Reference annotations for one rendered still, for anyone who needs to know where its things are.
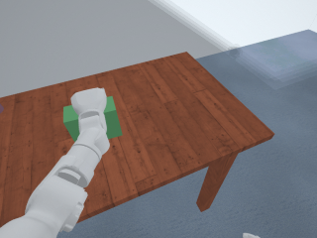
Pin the left robot forearm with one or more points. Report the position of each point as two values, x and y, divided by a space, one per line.
78 165

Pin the robot left hand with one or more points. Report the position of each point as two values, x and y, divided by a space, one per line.
93 98

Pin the left robot upper arm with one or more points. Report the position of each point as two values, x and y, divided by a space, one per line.
56 208

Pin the table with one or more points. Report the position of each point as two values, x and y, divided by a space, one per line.
176 119

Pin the sponge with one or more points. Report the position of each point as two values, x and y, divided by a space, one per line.
70 120

